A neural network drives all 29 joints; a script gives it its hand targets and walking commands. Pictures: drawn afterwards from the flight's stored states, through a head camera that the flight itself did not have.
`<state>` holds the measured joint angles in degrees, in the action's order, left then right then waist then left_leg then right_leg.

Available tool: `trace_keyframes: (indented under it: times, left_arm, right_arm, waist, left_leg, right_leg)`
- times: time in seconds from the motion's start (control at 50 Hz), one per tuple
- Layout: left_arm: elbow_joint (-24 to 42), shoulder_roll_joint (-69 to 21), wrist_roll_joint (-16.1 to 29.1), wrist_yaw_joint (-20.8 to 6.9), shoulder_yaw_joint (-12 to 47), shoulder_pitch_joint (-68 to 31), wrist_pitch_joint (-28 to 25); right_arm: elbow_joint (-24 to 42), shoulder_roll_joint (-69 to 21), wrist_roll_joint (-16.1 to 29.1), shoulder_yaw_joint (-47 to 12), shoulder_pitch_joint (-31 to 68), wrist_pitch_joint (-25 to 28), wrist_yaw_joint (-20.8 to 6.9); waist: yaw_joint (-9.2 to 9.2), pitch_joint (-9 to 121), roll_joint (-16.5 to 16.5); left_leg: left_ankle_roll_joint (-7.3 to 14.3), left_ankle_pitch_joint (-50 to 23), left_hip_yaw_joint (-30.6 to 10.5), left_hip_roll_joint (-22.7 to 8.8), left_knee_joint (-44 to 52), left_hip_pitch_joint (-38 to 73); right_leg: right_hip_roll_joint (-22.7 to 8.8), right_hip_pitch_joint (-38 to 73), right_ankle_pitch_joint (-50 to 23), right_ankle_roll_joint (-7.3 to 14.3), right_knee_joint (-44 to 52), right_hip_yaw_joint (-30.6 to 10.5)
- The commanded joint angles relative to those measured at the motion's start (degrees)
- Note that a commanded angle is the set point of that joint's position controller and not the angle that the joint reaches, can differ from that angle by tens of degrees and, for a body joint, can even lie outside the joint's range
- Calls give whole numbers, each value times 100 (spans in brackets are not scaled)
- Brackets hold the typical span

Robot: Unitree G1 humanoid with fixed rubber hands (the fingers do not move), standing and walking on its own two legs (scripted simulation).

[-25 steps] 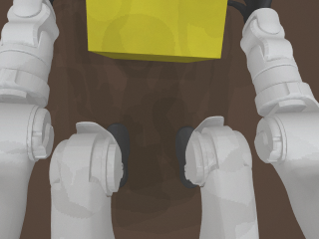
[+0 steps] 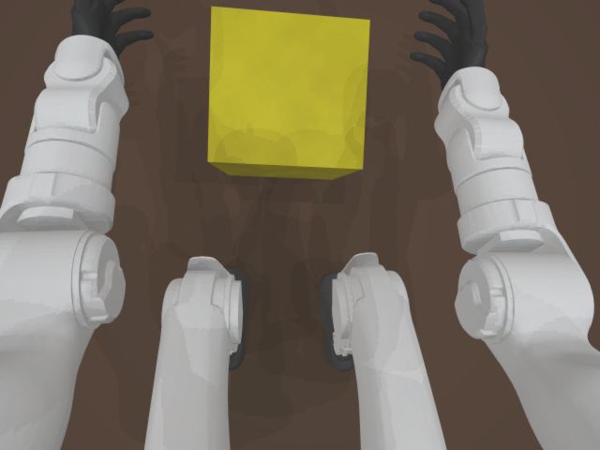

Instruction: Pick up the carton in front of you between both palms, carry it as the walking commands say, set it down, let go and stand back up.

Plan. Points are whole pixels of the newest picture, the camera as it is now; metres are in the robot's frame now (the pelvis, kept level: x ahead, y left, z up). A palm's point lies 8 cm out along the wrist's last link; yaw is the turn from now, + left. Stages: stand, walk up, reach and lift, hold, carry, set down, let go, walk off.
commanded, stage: set down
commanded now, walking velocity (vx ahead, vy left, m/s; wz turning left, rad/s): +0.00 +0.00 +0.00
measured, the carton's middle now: (285, 113) +0.53 +0.00 -0.33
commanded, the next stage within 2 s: let go in 0.56 s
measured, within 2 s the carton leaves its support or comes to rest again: neither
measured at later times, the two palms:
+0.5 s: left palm out of the picture +0.55 +0.21 +0.04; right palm out of the picture +0.53 -0.19 +0.04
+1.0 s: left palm out of the picture +0.43 +0.23 +0.15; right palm out of the picture +0.43 -0.22 +0.15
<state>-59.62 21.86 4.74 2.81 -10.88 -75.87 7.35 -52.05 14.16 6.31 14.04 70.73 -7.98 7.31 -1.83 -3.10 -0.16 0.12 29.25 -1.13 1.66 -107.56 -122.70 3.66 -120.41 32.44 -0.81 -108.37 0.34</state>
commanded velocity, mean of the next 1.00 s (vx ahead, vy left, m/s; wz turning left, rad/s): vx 0.00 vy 0.00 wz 0.00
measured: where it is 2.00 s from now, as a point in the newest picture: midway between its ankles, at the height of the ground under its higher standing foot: (285, 336)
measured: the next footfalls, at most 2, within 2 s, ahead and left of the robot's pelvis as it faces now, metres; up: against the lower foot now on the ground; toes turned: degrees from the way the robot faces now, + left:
none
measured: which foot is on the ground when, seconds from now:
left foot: down 0.00-1.00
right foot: down 0.00-1.00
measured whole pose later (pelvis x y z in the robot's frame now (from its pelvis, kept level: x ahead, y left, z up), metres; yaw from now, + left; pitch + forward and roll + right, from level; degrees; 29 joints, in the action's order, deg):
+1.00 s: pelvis +0.08 +0.00 +0.26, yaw +2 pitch +34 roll +0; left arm -36.7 11.5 -3.6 -0.3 -11.4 -27.3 4.5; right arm -35.7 11.4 -1.9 11.0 24.8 -3.6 -3.2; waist -1.6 5.1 -0.4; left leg 0.2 16.3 -2.1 2.0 -47.0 -64.9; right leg 2.0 -63.2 18.9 0.1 -48.0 -1.7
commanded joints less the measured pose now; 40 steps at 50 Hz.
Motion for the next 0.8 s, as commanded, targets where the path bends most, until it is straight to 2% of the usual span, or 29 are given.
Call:
trace_keyframes:
  times: [0.0, 0.18, 0.56, 0.66, 0.72, 0.78]
  left_arm:
    - [878, 652, -72, -1, -100, -1382, 3]
    - [1549, 535, -193, -82, -182, -973, 265]
    - [1239, 116, -676, -343, -539, -132, 5]
    - [1524, -114, -1044, -277, -616, 774, 8]
    - [1996, -302, -1184, -190, -559, 1610, 32]
    - [2525, -436, -1123, -166, -405, 2424, -37]
  right_arm:
    - [850, 677, -34, 97, 1200, 28, -19]
    - [1362, 708, -85, 215, 758, -150, -161]
    - [1103, 377, -596, 570, -38, 115, -548]
    - [1288, 370, -957, 540, -913, 160, -703]
    - [1611, 429, -1136, 393, -1668, 169, -822]
    - [1999, 437, -1159, 214, -2412, 232, -919]
  waist:
    - [-46, 6592, 387]
    - [-101, 7038, 489]
    - [-70, 6114, 353]
    - [-26, 6496, 338]
    - [-19, 6632, 280]
    - [-40, 6413, 193]
  left_leg:
    - [-57, -1623, 280, 207, 1088, 4257]
    - [-91, -2257, 228, 271, 2012, 5414]
    - [-118, -2699, 31, 160, 4260, 6737]
    - [-128, -3222, -6, 156, 4756, 7649]
    - [-124, -3541, -28, 166, 5064, 8264]
    - [-100, -3741, -66, 149, 5365, 8583]
  right_leg:
    - [125, 2891, -1683, -163, 1311, 400]
    - [146, 3356, -2100, -177, 2257, 444]
    - [40, 4605, -2517, -244, 4529, 261]
    - [53, 5322, -2899, -219, 4995, 248]
    - [63, 5885, -3139, -168, 5295, 209]
    - [29, 6478, -3393, -118, 5580, 120]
